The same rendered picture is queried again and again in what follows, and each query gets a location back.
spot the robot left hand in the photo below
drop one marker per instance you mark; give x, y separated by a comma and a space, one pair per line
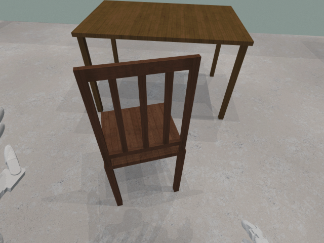
10, 177

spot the table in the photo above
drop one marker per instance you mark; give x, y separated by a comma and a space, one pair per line
165, 22

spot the chair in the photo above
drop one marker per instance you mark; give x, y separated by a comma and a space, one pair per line
145, 133

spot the robot right hand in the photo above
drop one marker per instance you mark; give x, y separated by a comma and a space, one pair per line
254, 233

